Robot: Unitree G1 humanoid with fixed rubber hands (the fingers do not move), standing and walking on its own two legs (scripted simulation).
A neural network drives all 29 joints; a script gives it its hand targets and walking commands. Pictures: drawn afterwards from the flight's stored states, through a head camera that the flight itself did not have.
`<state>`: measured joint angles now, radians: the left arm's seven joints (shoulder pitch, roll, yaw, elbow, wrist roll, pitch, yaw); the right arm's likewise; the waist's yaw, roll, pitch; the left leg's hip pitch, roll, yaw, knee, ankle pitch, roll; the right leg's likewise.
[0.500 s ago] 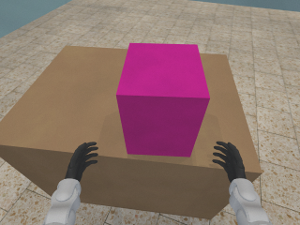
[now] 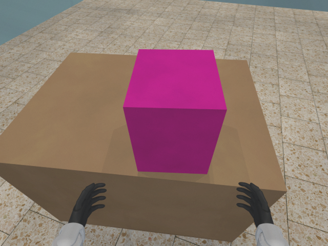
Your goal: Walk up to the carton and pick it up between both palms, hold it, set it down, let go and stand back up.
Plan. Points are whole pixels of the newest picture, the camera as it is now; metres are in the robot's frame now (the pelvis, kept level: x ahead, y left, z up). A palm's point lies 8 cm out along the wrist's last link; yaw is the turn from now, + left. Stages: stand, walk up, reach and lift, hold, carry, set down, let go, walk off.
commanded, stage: set down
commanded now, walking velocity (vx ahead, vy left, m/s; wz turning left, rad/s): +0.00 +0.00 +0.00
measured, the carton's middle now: (173, 113) +0.49 +0.01 +0.04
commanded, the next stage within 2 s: let go in 0.82 s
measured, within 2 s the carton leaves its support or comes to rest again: neither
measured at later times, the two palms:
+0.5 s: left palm (82, 238) +0.16 +0.23 -0.06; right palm (263, 241) +0.17 -0.20 -0.08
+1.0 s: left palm (89, 245) +0.15 +0.22 -0.08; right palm out of the picture +0.14 -0.23 -0.09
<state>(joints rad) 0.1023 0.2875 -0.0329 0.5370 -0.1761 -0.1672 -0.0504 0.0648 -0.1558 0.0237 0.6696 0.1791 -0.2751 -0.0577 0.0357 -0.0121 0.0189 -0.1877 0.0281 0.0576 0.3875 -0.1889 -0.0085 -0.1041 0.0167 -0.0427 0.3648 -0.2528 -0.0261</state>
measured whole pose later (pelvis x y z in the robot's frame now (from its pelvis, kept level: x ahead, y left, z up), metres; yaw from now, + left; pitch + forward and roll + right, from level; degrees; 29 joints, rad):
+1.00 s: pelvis -0.01 +0.00 +0.00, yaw -1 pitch -3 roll +0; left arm 0.19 0.20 -0.01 0.52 0.00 0.13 0.01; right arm 0.14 -0.17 -0.03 0.77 -0.02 -0.19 0.02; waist 0.01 -0.01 0.07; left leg -0.15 0.03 0.07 0.36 -0.17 -0.01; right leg -0.07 0.02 -0.03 0.36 -0.24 -0.03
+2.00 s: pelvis -0.04 +0.02 -0.01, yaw +1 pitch -3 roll -1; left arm 0.41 0.25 -0.02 0.80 0.01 -0.03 0.01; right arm 0.37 -0.25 0.00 0.87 -0.01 -0.03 0.00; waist 0.00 0.02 0.00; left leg -0.24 0.01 0.04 0.47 -0.17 0.02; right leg -0.15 0.00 -0.06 0.44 -0.24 0.00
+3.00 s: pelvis -0.03 +0.01 -0.01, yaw +2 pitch -2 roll -1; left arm 0.39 0.20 -0.02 0.93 0.00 -0.02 0.03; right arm 0.38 -0.19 0.01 0.97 -0.01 -0.01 -0.03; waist -0.01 0.02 0.01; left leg -0.25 0.01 0.03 0.46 -0.18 0.01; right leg -0.16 0.00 -0.07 0.45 -0.26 -0.01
